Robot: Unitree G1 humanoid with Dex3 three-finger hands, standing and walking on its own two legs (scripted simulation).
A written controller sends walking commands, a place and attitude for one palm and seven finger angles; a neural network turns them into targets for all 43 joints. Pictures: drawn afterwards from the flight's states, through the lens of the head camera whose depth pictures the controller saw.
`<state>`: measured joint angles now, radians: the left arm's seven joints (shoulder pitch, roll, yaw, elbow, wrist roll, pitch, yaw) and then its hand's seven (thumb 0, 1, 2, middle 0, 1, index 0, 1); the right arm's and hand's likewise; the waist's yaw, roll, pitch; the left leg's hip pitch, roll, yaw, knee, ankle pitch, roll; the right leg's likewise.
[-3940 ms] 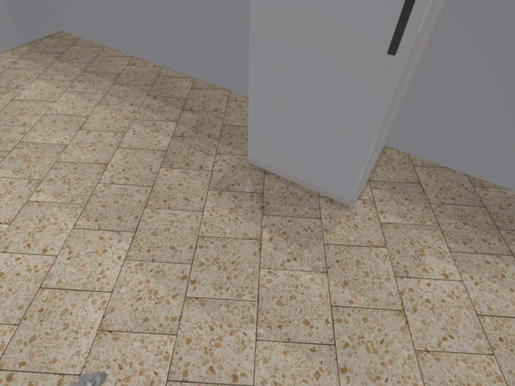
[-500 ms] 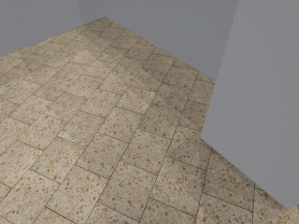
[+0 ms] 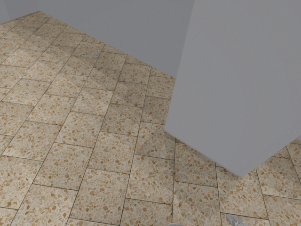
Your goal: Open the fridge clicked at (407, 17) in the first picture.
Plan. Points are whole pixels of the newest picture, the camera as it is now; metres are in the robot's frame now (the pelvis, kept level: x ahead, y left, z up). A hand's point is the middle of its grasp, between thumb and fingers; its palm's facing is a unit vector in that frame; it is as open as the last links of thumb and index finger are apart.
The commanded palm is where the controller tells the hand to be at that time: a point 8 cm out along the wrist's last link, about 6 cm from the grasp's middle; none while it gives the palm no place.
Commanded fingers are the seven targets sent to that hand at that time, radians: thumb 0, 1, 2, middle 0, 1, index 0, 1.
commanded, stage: turn to face it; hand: right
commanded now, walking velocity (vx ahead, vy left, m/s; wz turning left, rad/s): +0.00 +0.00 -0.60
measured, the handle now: out of the picture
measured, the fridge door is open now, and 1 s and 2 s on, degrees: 0 0 0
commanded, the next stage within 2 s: take the last steps up to it in 0.86 s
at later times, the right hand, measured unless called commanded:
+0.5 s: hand out of the picture -0.08 -0.26 -0.18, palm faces +0.35 +0.90 -0.27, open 7.4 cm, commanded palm none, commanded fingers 0.00 -0.90 -0.90 0.20 0.30 0.20 0.30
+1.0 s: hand out of the picture -0.01 -0.21 -0.13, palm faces +0.45 +0.85 -0.28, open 7.4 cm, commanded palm none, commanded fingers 0.00 -0.90 -0.90 0.20 0.30 0.20 0.30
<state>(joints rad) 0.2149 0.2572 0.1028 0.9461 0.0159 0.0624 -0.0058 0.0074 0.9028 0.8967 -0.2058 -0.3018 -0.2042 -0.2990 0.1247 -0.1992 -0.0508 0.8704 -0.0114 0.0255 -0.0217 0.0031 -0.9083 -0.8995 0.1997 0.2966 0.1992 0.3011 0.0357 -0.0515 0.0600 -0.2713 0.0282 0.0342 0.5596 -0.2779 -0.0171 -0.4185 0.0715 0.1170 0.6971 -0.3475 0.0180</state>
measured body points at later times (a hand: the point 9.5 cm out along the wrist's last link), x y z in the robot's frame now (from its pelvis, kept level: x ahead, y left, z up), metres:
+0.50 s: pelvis -0.03 -0.03 +0.00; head +0.01 -0.08 +0.44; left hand +0.16 +0.18 -0.12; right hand -0.09 -0.30 -0.16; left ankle -0.01 +0.12 -0.68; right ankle -0.07 -0.12 -0.73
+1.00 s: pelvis -0.02 +0.00 +0.01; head +0.01 +0.03 +0.45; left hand +0.11 +0.21 -0.16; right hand -0.04 -0.26 -0.11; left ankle +0.02 +0.09 -0.73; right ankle -0.09 -0.11 -0.69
